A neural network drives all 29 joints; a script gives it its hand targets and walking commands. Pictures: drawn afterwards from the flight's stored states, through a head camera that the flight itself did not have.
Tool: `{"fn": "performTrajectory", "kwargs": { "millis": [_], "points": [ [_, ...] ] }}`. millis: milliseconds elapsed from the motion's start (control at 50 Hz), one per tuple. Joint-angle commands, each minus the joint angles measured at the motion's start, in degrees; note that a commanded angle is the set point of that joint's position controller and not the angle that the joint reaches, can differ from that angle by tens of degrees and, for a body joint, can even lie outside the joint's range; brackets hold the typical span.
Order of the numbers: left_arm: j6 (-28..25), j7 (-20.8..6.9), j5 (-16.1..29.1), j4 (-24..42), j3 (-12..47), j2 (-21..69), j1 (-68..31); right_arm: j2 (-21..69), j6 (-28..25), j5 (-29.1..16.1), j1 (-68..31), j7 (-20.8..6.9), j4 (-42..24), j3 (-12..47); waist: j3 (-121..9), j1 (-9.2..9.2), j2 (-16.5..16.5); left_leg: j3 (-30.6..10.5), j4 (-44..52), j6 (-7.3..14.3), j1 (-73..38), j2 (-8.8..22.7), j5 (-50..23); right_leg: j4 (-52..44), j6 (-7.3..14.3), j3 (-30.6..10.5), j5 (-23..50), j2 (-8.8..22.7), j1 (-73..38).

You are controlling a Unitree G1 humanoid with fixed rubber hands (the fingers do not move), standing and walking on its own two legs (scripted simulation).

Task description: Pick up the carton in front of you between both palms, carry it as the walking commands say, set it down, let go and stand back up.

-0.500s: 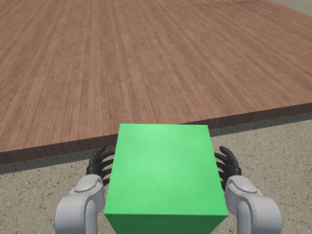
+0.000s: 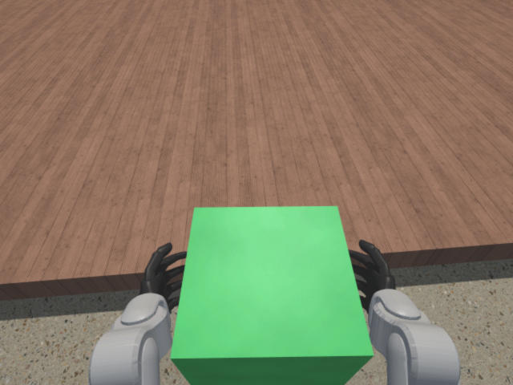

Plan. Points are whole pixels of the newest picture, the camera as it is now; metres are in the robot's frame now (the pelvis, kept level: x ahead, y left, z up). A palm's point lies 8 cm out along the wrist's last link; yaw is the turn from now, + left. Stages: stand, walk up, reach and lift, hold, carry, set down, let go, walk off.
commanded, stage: carry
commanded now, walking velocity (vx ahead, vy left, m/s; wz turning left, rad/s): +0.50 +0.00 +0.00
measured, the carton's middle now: (266, 308) +0.24 +0.01 +0.00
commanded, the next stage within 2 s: none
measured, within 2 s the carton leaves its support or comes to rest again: neither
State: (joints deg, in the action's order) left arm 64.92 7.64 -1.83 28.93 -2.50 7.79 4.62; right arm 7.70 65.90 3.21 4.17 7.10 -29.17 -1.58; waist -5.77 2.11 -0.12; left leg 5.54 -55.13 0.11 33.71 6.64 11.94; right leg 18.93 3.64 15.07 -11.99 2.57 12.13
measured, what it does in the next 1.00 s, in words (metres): walks ahead: left foot, then right foot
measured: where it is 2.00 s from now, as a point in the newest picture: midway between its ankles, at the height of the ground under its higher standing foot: (259, 159)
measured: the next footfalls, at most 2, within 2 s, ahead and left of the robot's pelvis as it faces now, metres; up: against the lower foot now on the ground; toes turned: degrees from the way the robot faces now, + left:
left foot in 0.24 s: +0.37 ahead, +0.12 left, +0.00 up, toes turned +9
right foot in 0.70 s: +0.60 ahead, -0.07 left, +0.00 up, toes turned -9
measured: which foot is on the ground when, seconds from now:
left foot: up 0.00-0.22, down 0.24-0.72, up 0.74-1.00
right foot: down 0.00-0.24, up 0.26-0.68, down 0.70-1.00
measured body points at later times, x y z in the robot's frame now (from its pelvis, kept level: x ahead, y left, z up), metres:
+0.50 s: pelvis +0.32 +0.05 -0.01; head +0.36 +0.06 +0.44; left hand +0.68 +0.18 +0.11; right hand +0.65 -0.13 +0.12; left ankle +0.33 +0.11 -0.75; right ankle +0.33 -0.08 -0.67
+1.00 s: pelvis +0.66 +0.02 -0.01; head +0.73 +0.00 +0.43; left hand +1.01 +0.19 +0.11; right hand +1.02 -0.12 +0.10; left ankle +0.72 +0.13 -0.50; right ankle +0.56 -0.06 -0.75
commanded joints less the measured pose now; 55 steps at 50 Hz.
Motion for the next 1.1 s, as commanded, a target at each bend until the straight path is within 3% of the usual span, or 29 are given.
{"fn": "performTrajectory", "kwargs": {
  "millis": [0,160,200,220,240,260,280,340,380,460,600,640,660,680,700,720,740,780,820,840,900,920,940,960,980,1000,1040,1060,1080],
  "points": [
    [-0.97,-9.19,15.52,6.09,38.33,44.83,-21.69,46.98,-2.17,-12.53,-20.01,-6.29,-4.64,37.04,-7.94,-1.38,6.99,2.09,10.61,-0.58,4.05,-0.01,-5.46,-10.74,3.14,-10.62,7.65,12.85,-12.58],
    [1.02,-4.42,15.55,8.21,34.1,33.47,-30.22,34.47,0.32,-16.15,-30.97,-3.09,-9.42,34.68,-0.88,-0.42,9.07,5.58,22.95,2.37,-1.51,-2.18,-9.74,-5.19,2.86,-5.18,15.23,11.97,-13.59],
    [1.84,-2.09,15.8,7.71,32.76,29.01,-34.16,28.91,1.14,-15.99,-32.28,-1.11,-7.06,31.29,-5.1,-3.24,7.33,9.06,24.39,3.45,-14.08,-6.21,-5.45,7.1,1.4,-1.54,24.84,9.7,-10.93],
    [2.3,-0.89,15.34,6.69,31.71,26.84,-36.27,26.38,1.36,-15.79,-33.27,-0.19,-4.96,29.61,-9.83,-5.4,3.07,9.41,24.98,3.48,-26.29,-8.21,-1.79,19.81,0.02,0.25,24.88,6.41,-6.19],
    [2.73,0.3,15.17,6.02,30.66,24.89,-38.68,23.37,1.66,-15.55,-34.83,0.75,-3.86,27.72,-14.51,-6.66,-5.77,-9.05,29.81,5.86,-36.53,3.41,10.09,35.28,-2.08,-0.67,12.48,3.48,4.63],
    [3.16,1.12,15.39,5.5,29.61,24.97,-41.12,22.02,1.71,-15.96,-37.98,1.53,-2.2,26.77,-18.02,-6.21,-21.06,-35.38,38.06,13.74,-47.2,15.88,15.26,52.18,-3.58,-5.15,-13.57,-4.51,22.25],
    [3.24,1.91,16.07,4.14,28.4,24.83,-44.13,23.38,1.79,-17.1,-40.01,1.99,-1.67,26.46,-16.95,-6.06,-18.82,-37.24,41.1,14.16,-45.61,15.64,9.74,59.85,-2.08,-12.78,-16.79,-3.01,27.02],
    [2.58,2.92,14.97,-0.39,24.84,29.25,-50.72,28.98,0.93,-19.38,-50.66,1.7,-1.03,27.03,-16.6,-5.25,-3.22,-21.9,36.55,12.08,-36.31,12.53,-5.76,58.36,0.65,-15.97,-9.07,2.85,28.07],
    [1.89,2.95,13.43,-3.33,23.79,30.33,-53.77,31.0,0.17,-20.27,-56.35,1.09,0.28,27.1,-18.19,-4.1,-4.06,-16.42,37.83,11.04,-33.55,10.94,-5.41,53.56,0.46,-15.0,-5.88,3.31,25.73],
    [0.89,3.29,11.34,-8.61,22.19,30.41,-60.14,31.03,-0.53,-19.68,-62.81,1.13,6.16,25.08,-16.51,-4.14,-4.53,-10.55,39.51,12.66,-34.67,9.73,-8.18,43.61,-0.74,-12.73,-2.59,3.47,30.12],
    [1.34,2.97,11.48,-16.12,19.09,31.53,-67.42,31.69,-0.22,-16.08,-67.48,2.67,15.05,20.17,-14.52,-5.6,-8.13,-1.2,31.64,11.18,-37.97,5.41,-27.68,23.41,0.69,-5.31,4.56,-1.57,25.54],
    [1.76,2.58,11.31,-17.31,18.49,32.47,-68.38,33.0,0.23,-15.61,-69.06,2.69,15.71,19.85,-16.93,-2.86,-8.32,0.65,23.51,9.79,-38.41,5.18,-46.32,19.41,2.53,-3.39,5.18,-4.54,17.93],
    [1.93,2.33,11.18,-17.97,18.26,32.83,-68.21,33.67,0.5,-15.52,-69.27,2.71,15.98,19.71,-19.26,0.52,-7.4,3.61,15.34,7.62,-36.46,3.75,-51.64,13.44,2.9,-1.8,9.06,-6.31,8.88],
    [2.09,2.02,11.2,-17.78,18.1,33.18,-68.01,34.05,0.69,-15.24,-69.49,2.77,16.03,19.74,-22.2,4.32,-3.93,5.77,3.1,5.13,-29.45,1.24,-44.36,6.25,2.62,-1.53,14.75,-6.25,-5.69],
    [2.25,1.78,10.92,-18.54,17.93,33.41,-66.96,34.35,0.98,-14.26,-70.85,2.84,16.07,19.22,-23.01,5.22,3.93,2.97,-9.26,2.39,-11.87,-2.92,-20.18,8.84,4.12,-15.94,25.73,4.17,-22.33],
    [2.51,1.71,11.25,-20.06,17.71,33.56,-66.56,34.76,1.56,-13.34,-69.48,2.89,17.07,18.98,-23.21,2.25,17.74,0.42,-22.62,1.01,3.01,-9.54,15.04,10.16,8.33,-34.77,55.12,15.95,-32.38],
    [2.38,1.6,12.31,-18.96,18.59,33.57,-67.09,35.26,1.63,-12.19,-66.99,3.03,17.8,17.53,-29.28,3.54,19.61,-3.54,-38.24,1.46,12.21,-9.9,17.0,7.64,16.81,-43.1,43.73,20.99,-37.85],
    [1.74,0.26,16.37,-13.41,22.78,40.78,-72.49,38.39,0.97,-12.31,-70.99,2.85,14.44,18.13,-23.73,3.89,7.29,-6.39,-42.91,3.44,22.14,-6.84,12.11,5.87,15.14,-39.39,27.98,17.92,-33.55],
    [0.74,-0.93,19.11,-8.63,26.11,44.68,-76.86,40.12,-0.34,-11.47,-71.59,2.47,12.6,18.6,-20.98,2.57,1.55,-6.19,-43.48,4.51,24.91,-5.32,10.97,4.94,11.65,-34.69,20.61,16.33,-29.42],
    [0.08,-1.33,20.03,-6.91,27.34,45.04,-77.49,40.13,-1.02,-11.05,-70.52,2.45,11.88,19.18,-20.81,2.43,1.35,-5.39,-44.58,4.76,26.63,-5.11,11.63,4.4,10.65,-32.87,17.78,16.03,-28.65],
    [-1.31,-1.39,21.06,-4.89,28.47,41.93,-74.6,38.27,-2.37,-10.76,-68.58,3.01,9.14,21.3,-20.12,4.94,6.61,-3.53,-63.74,6.64,43.29,-5.3,19.98,3.77,13.47,-32.42,16.2,17.19,-34.7],
    [-1.55,-1.17,21.09,-4.8,28.37,40.1,-73.1,36.57,-2.61,-10.57,-67.93,3.39,8.36,21.29,-18.94,5.51,5.35,-5.07,-65.84,7.14,48.64,-4.21,23.2,3.08,13.22,-32.7,15.12,17.98,-36.99],
    [-1.63,-0.92,21.22,-4.63,28.37,38.64,-72.31,34.57,-2.76,-10.23,-67.57,3.74,8.11,20.97,-17.12,3.72,2.97,-3.78,-57.06,7.45,46.57,-2.82,24.07,0.74,11.07,-28.8,12.67,14.88,-32.84],
    [-1.5,-0.78,21.21,-5.11,28.24,37.32,-71.49,33.07,-2.62,-9.88,-66.72,4.06,8.5,20.7,-13.88,3.04,3.94,-1.41,-50.14,7.09,43.82,-1.99,24.07,-2.9,9.77,-25.57,10.88,13.13,-28.73],
    [-1.27,-0.69,21.16,-6.13,27.93,36.38,-69.78,32.29,-2.45,-9.93,-65.76,4.32,8.93,20.57,-11.77,0.84,1.75,0.63,-35.33,6.75,32.02,-1.0,21.75,-7.59,8.88,-19.8,16.96,10.42,-18.67],
    [-1.07,-0.78,20.83,-6.7,27.5,36.2,-69.18,31.98,-2.14,-9.86,-64.84,4.37,9.94,20.89,-11.42,0.7,2.67,5.07,-23.96,6.73,18.41,-3.01,16.59,-9.66,8.62,-13.59,29.85,8.1,-9.68],
    [-0.35,-0.73,19.55,-8.13,25.69,35.29,-67.5,33.07,-1.44,-10.76,-63.38,3.97,11.24,21.98,-17.81,-3.56,14.09,12.43,-14.78,8.64,-1.14,-9.98,10.15,-1.19,7.5,-7.1,79.69,8.02,-7.94],
    [-0.11,-0.68,18.43,-7.94,24.98,35.34,-67.14,34.41,-1.37,-11.88,-63.58,3.46,10.52,23.25,-23.92,-6.63,17.15,12.64,-9.96,8.7,-9.08,-12.33,8.89,10.0,6.43,-6.5,91.9,8.99,-11.2],
    [0.03,-0.53,17.1,-7.97,24.05,34.83,-67.11,35.71,-1.46,-13.44,-65.49,2.87,8.86,24.97,-29.58,-12.45,15.78,9.25,4.06,7.84,-20.23,-14.69,3.48,26.58,3.57,-6.08,90.89,7.81,-12.35]
  ]
}}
